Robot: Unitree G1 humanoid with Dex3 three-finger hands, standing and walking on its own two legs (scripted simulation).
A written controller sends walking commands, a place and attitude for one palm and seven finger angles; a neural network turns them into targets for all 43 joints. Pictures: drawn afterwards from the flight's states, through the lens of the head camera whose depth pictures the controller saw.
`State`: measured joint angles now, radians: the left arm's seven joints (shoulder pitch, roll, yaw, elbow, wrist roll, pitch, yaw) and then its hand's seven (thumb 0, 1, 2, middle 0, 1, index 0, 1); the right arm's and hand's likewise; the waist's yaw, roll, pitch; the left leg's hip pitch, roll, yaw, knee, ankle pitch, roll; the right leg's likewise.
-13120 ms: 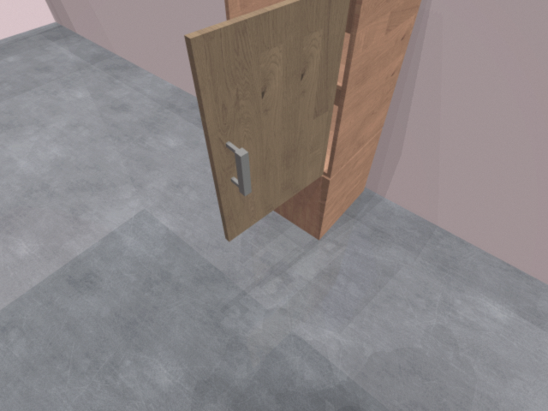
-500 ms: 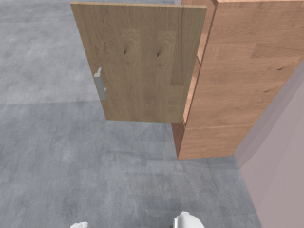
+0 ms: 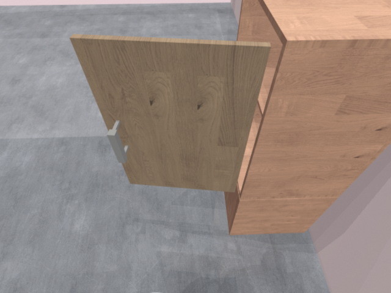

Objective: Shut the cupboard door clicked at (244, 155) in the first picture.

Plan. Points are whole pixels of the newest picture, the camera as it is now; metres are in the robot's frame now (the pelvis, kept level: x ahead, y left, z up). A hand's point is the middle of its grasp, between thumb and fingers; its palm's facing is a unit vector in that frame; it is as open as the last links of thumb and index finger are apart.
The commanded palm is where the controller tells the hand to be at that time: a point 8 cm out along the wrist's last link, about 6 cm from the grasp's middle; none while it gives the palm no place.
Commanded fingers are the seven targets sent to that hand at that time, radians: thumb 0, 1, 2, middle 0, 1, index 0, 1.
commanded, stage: come to a stop and stand still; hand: left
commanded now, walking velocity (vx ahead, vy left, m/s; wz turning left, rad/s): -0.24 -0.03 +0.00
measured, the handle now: (120, 142) +0.51 +0.28 -0.06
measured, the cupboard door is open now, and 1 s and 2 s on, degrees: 83 83 83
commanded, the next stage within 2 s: look again from close up in 1.22 s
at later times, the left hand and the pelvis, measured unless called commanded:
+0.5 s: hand out of the picture +0.03 +0.19 -0.17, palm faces +0.02 -0.96 -0.29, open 7.4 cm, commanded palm none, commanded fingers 0.00 0.90 0.90 -0.20 -0.30 -0.20 -0.30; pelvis -0.01 -0.02 -0.01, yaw -1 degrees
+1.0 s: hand out of the picture -0.02 +0.19 -0.17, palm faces -0.02 -0.97 -0.25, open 7.3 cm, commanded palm none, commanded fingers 0.00 0.90 0.90 -0.20 -0.30 -0.20 -0.30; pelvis -0.04 +0.01 -0.01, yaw -2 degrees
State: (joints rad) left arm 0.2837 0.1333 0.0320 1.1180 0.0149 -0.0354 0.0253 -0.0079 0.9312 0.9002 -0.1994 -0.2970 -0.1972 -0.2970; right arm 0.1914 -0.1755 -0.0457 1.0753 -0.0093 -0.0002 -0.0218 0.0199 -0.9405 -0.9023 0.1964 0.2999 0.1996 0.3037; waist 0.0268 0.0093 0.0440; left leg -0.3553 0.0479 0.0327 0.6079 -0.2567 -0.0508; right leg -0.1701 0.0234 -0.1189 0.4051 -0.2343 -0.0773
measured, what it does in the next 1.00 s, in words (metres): steps on the spot: left foot, then left foot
